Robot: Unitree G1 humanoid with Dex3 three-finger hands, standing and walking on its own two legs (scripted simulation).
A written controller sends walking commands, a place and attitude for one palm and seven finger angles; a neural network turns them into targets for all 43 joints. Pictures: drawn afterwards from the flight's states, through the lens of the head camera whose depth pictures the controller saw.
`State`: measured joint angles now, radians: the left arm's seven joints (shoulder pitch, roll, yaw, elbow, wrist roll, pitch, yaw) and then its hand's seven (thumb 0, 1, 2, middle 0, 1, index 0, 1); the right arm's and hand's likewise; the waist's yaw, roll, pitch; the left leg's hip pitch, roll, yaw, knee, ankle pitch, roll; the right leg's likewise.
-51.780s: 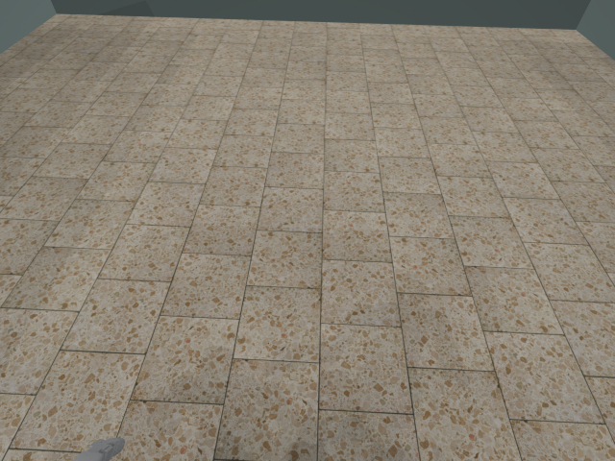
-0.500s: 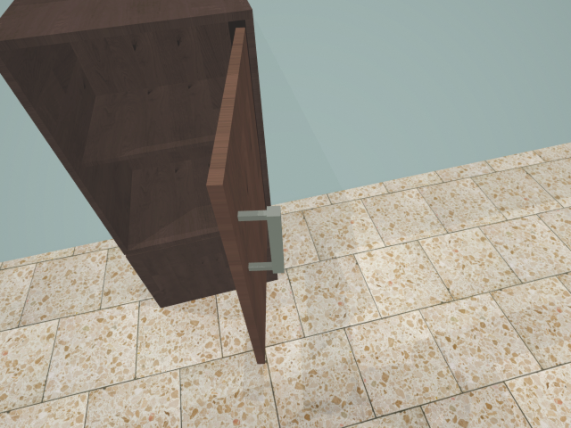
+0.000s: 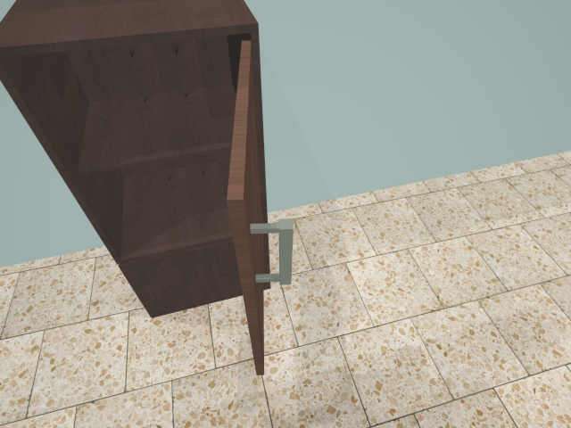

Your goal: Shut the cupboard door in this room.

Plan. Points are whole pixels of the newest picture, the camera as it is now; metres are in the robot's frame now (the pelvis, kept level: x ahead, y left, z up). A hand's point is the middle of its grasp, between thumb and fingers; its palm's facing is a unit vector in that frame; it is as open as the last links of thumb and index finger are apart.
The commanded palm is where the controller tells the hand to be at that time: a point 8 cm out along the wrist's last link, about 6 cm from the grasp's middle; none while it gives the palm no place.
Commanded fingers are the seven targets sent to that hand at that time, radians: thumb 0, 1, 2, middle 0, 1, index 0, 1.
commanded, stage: look at it before walking up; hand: left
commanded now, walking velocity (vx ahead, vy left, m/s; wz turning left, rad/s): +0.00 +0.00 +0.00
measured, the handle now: (272, 255) +0.36 +0.05 +0.04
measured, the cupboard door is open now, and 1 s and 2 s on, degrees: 77 77 93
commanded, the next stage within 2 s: walk around to get in front in 0.26 s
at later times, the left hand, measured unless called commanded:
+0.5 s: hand out of the picture +0.03 +0.23 -0.17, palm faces +0.00 -0.96 -0.27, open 7.4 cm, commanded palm none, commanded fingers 0.00 0.90 0.90 -0.20 -0.30 -0.20 -0.30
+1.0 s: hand out of the picture +0.05 +0.13 -0.16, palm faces -0.21 -0.94 -0.27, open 7.4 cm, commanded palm none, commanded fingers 0.00 0.90 0.90 -0.20 -0.30 -0.20 -0.30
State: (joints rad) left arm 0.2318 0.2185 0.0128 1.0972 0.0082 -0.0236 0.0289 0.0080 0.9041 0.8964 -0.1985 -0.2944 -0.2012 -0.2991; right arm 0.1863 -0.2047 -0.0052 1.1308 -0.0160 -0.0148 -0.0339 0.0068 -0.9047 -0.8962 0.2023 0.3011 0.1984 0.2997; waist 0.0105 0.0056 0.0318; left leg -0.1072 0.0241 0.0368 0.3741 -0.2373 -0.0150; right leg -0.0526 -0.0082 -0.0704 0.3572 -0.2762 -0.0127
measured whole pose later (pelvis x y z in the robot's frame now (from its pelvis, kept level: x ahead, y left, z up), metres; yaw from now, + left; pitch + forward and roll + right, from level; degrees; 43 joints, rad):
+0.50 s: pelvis -0.01 +0.02 +0.00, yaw -2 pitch -1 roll +0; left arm 0.22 0.25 0.02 1.09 0.01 0.01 0.02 0.01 0.90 0.90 -0.20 -0.29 -0.20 -0.30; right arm 0.18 -0.24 -0.02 1.11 -0.02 -0.01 -0.04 0.01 -0.90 -0.90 0.20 0.30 0.20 0.30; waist 0.02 -0.01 0.05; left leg -0.11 0.00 0.08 0.37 -0.23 0.01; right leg -0.08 -0.03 -0.03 0.38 -0.27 0.02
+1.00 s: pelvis -0.02 -0.05 +0.00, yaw -18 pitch +1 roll +3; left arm 0.28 0.17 0.06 0.96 0.02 0.01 0.01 0.01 0.90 0.90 -0.20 -0.29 -0.20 -0.30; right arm 0.10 -0.25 -0.07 0.96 -0.02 0.05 -0.02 0.01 -0.91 -0.90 0.20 0.30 0.20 0.30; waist 0.05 0.01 0.11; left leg -0.47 0.05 0.00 1.09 -0.38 -0.06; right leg -0.28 0.04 0.02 0.50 -0.24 -0.08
